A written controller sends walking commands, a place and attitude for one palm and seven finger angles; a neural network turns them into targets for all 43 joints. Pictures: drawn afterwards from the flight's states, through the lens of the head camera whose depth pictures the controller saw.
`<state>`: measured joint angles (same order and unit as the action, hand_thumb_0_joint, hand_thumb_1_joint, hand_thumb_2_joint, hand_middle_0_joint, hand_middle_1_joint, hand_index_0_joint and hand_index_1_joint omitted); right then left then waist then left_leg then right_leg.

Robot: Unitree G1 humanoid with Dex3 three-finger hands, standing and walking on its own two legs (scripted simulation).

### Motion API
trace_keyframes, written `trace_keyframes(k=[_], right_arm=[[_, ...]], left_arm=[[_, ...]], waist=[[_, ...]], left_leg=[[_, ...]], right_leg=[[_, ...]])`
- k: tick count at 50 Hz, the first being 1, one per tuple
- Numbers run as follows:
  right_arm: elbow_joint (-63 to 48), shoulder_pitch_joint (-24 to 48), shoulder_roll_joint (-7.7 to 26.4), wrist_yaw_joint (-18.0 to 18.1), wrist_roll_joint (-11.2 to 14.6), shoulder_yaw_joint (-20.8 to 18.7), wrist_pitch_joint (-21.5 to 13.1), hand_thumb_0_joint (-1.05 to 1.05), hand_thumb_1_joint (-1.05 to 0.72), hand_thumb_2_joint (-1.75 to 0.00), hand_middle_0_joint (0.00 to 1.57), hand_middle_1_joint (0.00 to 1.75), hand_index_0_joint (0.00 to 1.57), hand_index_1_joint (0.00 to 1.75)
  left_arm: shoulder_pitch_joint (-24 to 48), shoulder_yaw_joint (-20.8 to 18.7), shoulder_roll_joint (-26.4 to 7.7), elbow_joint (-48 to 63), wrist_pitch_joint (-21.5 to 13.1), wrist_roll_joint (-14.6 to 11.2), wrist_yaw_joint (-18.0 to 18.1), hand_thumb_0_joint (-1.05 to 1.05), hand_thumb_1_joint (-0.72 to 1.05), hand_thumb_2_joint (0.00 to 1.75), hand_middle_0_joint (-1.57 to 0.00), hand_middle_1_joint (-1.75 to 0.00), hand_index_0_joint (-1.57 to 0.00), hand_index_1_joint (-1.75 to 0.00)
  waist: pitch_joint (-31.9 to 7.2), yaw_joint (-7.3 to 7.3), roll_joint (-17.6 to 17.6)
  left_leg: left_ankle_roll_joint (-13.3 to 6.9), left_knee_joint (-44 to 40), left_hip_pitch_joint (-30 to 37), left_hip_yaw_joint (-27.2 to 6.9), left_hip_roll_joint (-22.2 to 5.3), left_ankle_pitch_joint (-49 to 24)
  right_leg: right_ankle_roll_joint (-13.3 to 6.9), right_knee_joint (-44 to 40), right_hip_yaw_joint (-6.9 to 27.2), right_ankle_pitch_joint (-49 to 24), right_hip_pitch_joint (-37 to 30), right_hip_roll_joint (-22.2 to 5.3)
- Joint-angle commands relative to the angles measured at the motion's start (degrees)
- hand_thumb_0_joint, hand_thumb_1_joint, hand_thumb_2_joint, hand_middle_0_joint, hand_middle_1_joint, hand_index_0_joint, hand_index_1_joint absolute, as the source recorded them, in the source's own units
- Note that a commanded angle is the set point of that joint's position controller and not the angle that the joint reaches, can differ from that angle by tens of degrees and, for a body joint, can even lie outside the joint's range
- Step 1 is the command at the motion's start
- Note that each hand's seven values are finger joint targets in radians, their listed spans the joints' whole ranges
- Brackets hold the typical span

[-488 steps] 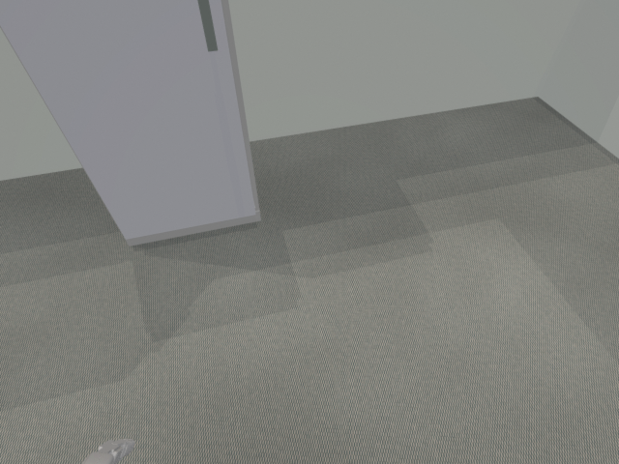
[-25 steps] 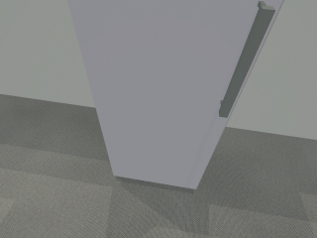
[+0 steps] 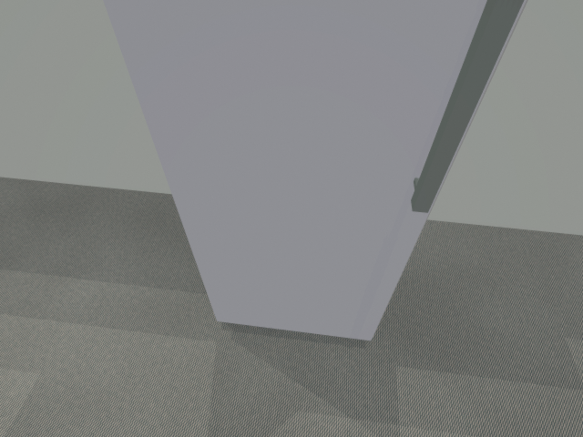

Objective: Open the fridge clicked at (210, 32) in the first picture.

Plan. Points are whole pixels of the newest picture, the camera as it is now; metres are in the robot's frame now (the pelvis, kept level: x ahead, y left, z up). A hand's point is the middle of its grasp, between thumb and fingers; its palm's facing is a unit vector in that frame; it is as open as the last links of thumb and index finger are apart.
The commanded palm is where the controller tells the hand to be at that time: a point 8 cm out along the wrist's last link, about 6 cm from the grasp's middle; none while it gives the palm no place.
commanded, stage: come to a stop and stand still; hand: right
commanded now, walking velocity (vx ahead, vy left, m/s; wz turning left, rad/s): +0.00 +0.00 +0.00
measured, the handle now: (449, 117) +0.50 -0.18 +0.20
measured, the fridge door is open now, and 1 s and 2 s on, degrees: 0 0 0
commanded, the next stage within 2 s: look again from close up in 0.30 s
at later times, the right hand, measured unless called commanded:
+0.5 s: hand out of the picture +0.01 -0.18 -0.18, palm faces -0.01 +0.98 -0.20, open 7.4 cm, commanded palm none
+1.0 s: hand out of the picture +0.03 -0.25 -0.18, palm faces -0.04 +0.97 -0.24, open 7.4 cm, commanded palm none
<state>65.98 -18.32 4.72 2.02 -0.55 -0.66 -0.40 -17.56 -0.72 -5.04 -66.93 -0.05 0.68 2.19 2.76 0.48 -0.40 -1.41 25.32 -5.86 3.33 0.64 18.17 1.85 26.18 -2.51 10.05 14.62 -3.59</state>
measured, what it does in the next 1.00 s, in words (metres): stands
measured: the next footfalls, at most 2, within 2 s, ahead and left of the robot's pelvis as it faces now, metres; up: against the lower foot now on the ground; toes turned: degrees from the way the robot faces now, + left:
none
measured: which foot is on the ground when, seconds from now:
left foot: down 0.00-1.00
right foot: down 0.00-1.00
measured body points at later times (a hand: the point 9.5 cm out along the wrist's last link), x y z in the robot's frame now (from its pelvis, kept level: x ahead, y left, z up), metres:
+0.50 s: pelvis +0.02 -0.02 +0.00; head +0.03 -0.02 +0.45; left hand +0.03 +0.22 -0.16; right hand +0.01 -0.24 -0.16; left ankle -0.05 +0.10 -0.74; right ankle +0.04 -0.14 -0.74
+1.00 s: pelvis +0.01 -0.05 +0.00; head +0.03 -0.05 +0.44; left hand +0.04 +0.19 -0.15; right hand +0.03 -0.30 -0.16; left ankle -0.05 +0.10 -0.74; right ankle +0.04 -0.14 -0.74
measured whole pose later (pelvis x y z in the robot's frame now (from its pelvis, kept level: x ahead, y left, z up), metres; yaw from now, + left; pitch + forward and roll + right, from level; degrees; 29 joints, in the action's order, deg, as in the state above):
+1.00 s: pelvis +0.01 -0.05 +0.00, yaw +2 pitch +0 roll +0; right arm 59.4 -15.7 13.0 1.5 -1.4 0.1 -0.2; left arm -13.4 0.4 -11.0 -59.7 -0.7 0.9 0.5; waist 2.6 -0.1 -1.0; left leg 2.4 28.4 -8.7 0.3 -2.9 19.6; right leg -2.2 29.9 -4.4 13.0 16.9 0.0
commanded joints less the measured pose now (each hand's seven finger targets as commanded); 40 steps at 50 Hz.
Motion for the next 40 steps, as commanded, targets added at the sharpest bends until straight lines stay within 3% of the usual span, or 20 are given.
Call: trace_keyframes(k=[1,19,20,21,22,23,24,26,27,31,36,40], right_arm=[[-1.3,-5.1,5.5,0.6,0.2,-0.6,-0.4,0.0,-0.9,-0.9,0.2,0.3,0.2,0.3],[-2.3,-3.7,8.3,0.6,0.0,-0.5,-0.5,0.0,-0.9,-0.9,0.2,0.3,0.2,0.3],[-1.7,-8.0,9.7,2.6,-1.3,-0.2,-2.7,0.0,-0.9,-0.9,0.2,0.3,0.2,0.3],[-5.1,-3.8,12.3,2.2,-1.0,-0.7,-3.2,0.0,-0.9,-0.9,0.2,0.3,0.2,0.3],[-6.0,-2.4,12.9,1.9,-1.0,-0.9,-3.7,0.0,-0.9,-0.9,0.2,0.3,0.2,0.3],[-6.9,-1.7,12.6,1.7,-0.7,-0.8,-3.6,0.0,-0.9,-0.9,0.2,0.3,0.2,0.3],[-7.6,-1.3,12.0,1.6,-0.5,-0.8,-3.4,0.0,-0.9,-0.9,0.2,0.3,0.2,0.3],[-8.2,-2.4,10.9,1.5,-0.4,-0.6,-2.5,0.0,-0.9,-0.9,0.2,0.3,0.2,0.3],[-8.3,-2.6,10.7,1.5,-0.5,-0.4,-1.9,0.0,-0.9,-0.9,0.2,0.3,0.2,0.3],[-8.7,-1.8,10.8,1.0,-0.5,-0.1,-0.6,0.0,-0.9,-0.9,0.2,0.3,0.2,0.3],[-9.7,-1.0,12.2,0.5,-0.5,-0.1,-0.1,0.0,-0.9,-0.9,0.2,0.3,0.2,0.3],[-9.9,-0.8,13.2,0.3,-0.6,-0.2,-0.2,0.0,-0.9,-0.9,0.2,0.3,0.2,0.3]], left_arm=[[-3.7,-0.9,-5.3,1.2,-0.6,-0.2,0.3,0.0,0.9,0.9,-0.2,-0.3,-0.2,-0.3],[0.2,-0.6,-8.6,2.7,-0.8,-0.2,-0.1,0.0,0.9,0.9,-0.2,-0.3,-0.2,-0.3],[6.1,-0.6,-10.1,7.3,-1.9,-0.4,-0.7,0.0,0.9,0.9,-0.2,-0.3,-0.2,-0.3],[2.0,-0.3,-7.0,9.3,-1.3,-0.2,-1.3,0.0,0.9,0.9,-0.2,-0.3,-0.2,-0.3],[1.5,-0.2,-6.7,9.2,-1.1,0.2,-1.7,0.0,0.9,0.9,-0.2,-0.3,-0.2,-0.3],[0.2,-0.3,-7.6,9.7,-1.2,0.2,-1.5,0.0,0.9,0.9,-0.2,-0.3,-0.2,-0.3],[-0.6,-0.4,-8.3,9.7,-1.4,0.0,-1.4,0.0,0.9,0.9,-0.2,-0.3,-0.2,-0.3],[-1.0,-0.5,-10.2,9.8,-1.9,0.0,-1.0,0.0,0.9,0.9,-0.2,-0.3,-0.2,-0.3],[-0.7,-0.4,-10.6,9.8,-1.9,0.1,-0.9,0.0,0.9,0.9,-0.2,-0.3,-0.2,-0.3],[1.4,-0.4,-11.2,11.4,-1.2,0.1,-0.9,0.0,0.9,0.9,-0.2,-0.3,-0.2,-0.3],[1.9,-0.6,-12.3,11.4,-1.2,0.3,-1.2,0.0,0.9,0.9,-0.2,-0.3,-0.2,-0.3],[2.4,-0.7,-13.6,11.5,-1.4,0.3,-1.2,0.0,0.9,0.9,-0.2,-0.3,-0.2,-0.3]], waist=[[1.5,-0.15,0.5],[1.6,-0.63,-0.3],[1.9,-2.69,-3.1],[-0.5,1.32,-5.0],[-3.2,0.43,-5.2],[-4.9,1.23,-4.1],[-5.6,1.54,-1.7],[-5.7,0.46,4.3],[-3.6,-0.15,6.8],[2.5,-0.49,0.0],[2.7,-0.68,2.1],[0.8,-0.95,1.9]], left_leg=[[-0.1,-6.4,-7.1,-4.8,-6.6,-10.7],[0.6,-7.1,-4.7,-4.3,-7.2,-14.2],[2.7,-7.5,-7.1,-10.0,-10.2,-43.0],[-0.1,-3.8,-2.0,-8.7,-12.3,-43.7],[-1.8,-2.2,-0.4,-8.4,-12.6,-43.6],[-2.6,-0.3,-0.7,-7.4,-11.2,-38.2],[-2.4,1.4,-1.5,-6.2,-9.2,-33.4],[-1.3,3.5,-3.5,-4.4,-6.1,-22.6],[-0.9,3.2,-4.3,-3.7,-5.2,-15.4],[-0.5,0.1,-7.9,-4.5,-4.4,-2.6],[-0.2,-0.2,-8.9,-4.2,-4.3,2.4],[0.1,0.0,-7.9,-3.8,-4.6,1.2]], right_leg=[[-2.1,-2.6,2.8,-8.9,-5.8,-3.1],[-2.3,-4.1,2.9,-11.7,-8.1,-3.1],[-1.4,11.0,0.3,-15.0,-3.7,-2.8],[-2.2,9.2,1.4,5.7,1.8,-0.3],[-1.7,8.2,-0.2,6.5,1.5,0.0],[-2.0,6.6,0.3,4.0,-0.4,0.5],[-2.5,4.5,1.2,-3.0,-1.9,-0.2],[-3.7,4.9,3.2,-16.3,-4.2,-2.3],[-4.3,4.3,4.2,-18.2,-3.3,-3.2],[-4.6,0.7,5.4,-3.3,1.6,-2.7],[-4.7,-3.5,6.6,4.6,2.1,-2.6],[-5.0,-4.9,7.3,5.0,1.4,-3.1]])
